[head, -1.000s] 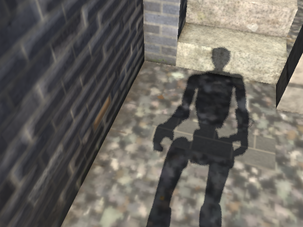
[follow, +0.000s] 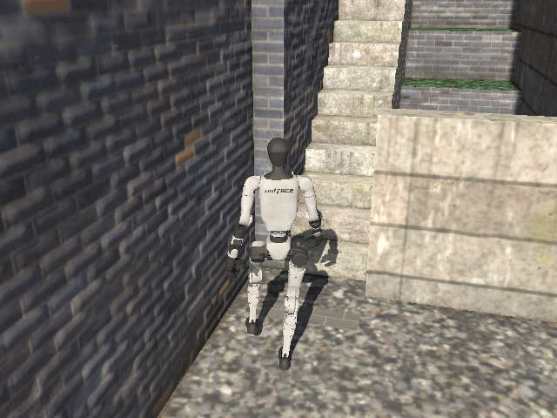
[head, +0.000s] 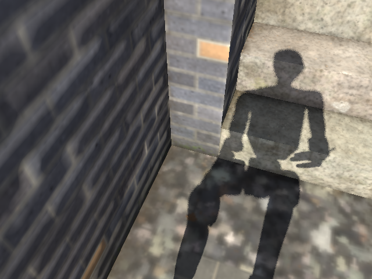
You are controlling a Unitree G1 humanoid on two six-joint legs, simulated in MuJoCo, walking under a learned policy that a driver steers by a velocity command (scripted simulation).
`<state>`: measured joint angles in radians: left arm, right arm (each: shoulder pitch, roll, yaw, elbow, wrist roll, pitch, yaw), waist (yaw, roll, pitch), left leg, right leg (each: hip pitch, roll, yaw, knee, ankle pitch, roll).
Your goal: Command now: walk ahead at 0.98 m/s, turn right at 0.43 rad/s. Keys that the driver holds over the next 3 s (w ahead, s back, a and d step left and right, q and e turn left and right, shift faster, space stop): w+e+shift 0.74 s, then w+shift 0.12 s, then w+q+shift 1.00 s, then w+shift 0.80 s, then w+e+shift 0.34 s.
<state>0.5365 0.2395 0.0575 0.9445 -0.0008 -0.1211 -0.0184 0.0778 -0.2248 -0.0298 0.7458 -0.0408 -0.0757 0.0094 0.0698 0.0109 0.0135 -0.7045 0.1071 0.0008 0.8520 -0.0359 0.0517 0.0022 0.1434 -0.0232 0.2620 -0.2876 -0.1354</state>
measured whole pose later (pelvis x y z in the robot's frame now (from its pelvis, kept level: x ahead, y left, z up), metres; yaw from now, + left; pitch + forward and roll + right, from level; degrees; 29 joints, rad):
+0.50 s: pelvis +0.41 -0.09 -0.01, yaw -22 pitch -1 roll +1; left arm 0.04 0.32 0.05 0.66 0.04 0.02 -0.14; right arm 0.49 -0.35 -0.09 1.01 0.00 -0.11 -0.07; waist -0.03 -0.04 0.08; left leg 0.16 0.11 0.26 0.26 -0.36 -0.10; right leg -0.68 -0.06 -0.06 0.72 0.02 -0.12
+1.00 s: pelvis +0.75 -0.29 +0.00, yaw -41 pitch +3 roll +3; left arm 0.53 0.25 0.05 0.80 0.05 -0.04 0.06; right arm 0.18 -0.18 -0.02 0.63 -0.05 0.03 -0.01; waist 0.04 0.06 -0.04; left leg -1.12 0.01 -0.01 2.03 -0.48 0.06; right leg -0.10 0.09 0.22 0.50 -0.42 -0.07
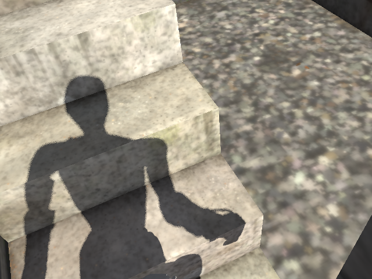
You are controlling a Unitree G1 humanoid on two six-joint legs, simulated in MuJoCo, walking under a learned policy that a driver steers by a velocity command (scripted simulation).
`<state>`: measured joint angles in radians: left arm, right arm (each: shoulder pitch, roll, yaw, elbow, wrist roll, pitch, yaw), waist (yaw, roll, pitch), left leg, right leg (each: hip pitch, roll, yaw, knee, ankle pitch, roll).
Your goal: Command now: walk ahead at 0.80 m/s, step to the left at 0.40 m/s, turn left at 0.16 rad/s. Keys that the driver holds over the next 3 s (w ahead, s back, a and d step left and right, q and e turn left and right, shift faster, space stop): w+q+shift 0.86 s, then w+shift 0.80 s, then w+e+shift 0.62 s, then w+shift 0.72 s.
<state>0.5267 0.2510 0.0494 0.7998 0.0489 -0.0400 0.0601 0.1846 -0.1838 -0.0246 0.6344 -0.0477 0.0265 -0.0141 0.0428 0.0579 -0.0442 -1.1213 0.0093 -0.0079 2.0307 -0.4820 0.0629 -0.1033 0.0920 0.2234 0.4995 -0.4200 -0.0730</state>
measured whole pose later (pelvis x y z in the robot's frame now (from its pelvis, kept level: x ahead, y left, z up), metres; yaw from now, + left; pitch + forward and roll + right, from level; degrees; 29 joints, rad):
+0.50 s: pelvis +0.37 +0.12 +0.22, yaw +18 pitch +5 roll -2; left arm -0.31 0.01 -0.09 0.37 0.08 -0.05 0.01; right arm 0.41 -0.26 -0.09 0.89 0.03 -0.10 -0.04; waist -0.07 0.08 0.08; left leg -0.05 -0.12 -0.24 0.27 -0.05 0.16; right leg -1.31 -0.01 -0.04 1.69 -0.43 -0.06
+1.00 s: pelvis +0.70 +0.27 +0.49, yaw +42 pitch +2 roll +2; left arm 0.41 0.27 0.07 0.87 0.04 -0.11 -0.09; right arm 0.21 -0.19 -0.03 0.74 -0.02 0.09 -0.10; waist 0.04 -0.07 -0.06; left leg -0.66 -0.19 0.03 1.18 -0.57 0.10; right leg -0.37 -0.04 0.04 1.42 0.02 0.00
